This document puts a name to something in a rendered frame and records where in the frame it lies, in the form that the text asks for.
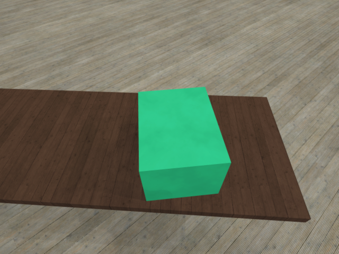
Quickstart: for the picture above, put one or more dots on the table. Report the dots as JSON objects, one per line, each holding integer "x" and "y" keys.
{"x": 81, "y": 149}

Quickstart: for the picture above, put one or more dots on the carton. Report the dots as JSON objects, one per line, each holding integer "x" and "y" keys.
{"x": 181, "y": 149}

